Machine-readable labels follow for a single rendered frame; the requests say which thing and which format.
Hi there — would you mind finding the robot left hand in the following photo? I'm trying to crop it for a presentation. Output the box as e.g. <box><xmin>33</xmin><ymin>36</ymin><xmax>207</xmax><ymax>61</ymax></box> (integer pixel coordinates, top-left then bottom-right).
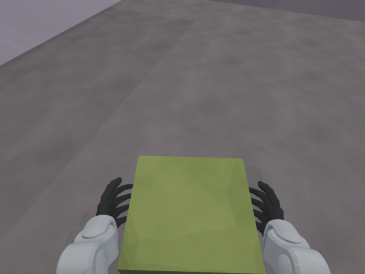
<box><xmin>96</xmin><ymin>177</ymin><xmax>133</xmax><ymax>228</ymax></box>

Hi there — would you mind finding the robot left forearm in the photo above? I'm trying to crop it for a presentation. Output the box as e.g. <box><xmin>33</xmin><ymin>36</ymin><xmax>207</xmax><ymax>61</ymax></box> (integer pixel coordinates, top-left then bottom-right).
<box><xmin>56</xmin><ymin>215</ymin><xmax>119</xmax><ymax>274</ymax></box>

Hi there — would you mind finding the robot right hand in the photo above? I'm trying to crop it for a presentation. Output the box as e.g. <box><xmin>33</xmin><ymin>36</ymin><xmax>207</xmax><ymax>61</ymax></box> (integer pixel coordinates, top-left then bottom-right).
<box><xmin>249</xmin><ymin>181</ymin><xmax>284</xmax><ymax>237</ymax></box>

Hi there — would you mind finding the robot right forearm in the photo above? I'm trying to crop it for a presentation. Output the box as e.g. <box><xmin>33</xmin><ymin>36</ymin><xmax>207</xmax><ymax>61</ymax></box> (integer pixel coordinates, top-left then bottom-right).
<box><xmin>263</xmin><ymin>219</ymin><xmax>331</xmax><ymax>274</ymax></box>

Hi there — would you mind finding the carton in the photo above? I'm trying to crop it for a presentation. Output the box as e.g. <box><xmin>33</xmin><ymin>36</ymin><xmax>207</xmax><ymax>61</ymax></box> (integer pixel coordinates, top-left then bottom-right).
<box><xmin>117</xmin><ymin>155</ymin><xmax>266</xmax><ymax>274</ymax></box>

